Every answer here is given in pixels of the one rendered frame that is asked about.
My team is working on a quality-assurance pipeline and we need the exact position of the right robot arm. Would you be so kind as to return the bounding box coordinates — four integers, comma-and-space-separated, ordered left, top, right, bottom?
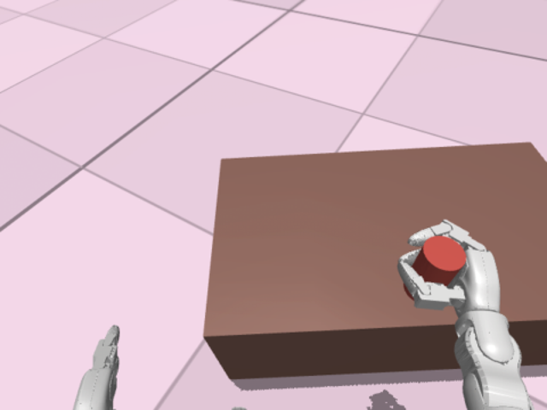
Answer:
455, 309, 535, 410

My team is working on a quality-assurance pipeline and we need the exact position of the can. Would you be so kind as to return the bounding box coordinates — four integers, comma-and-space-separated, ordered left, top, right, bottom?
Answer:
403, 236, 466, 301

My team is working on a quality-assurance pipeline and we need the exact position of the right robot hand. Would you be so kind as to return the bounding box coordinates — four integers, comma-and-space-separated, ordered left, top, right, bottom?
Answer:
397, 220, 500, 318

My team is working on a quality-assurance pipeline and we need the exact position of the left robot hand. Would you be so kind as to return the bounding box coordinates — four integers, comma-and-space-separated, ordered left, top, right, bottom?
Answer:
73, 325, 120, 410

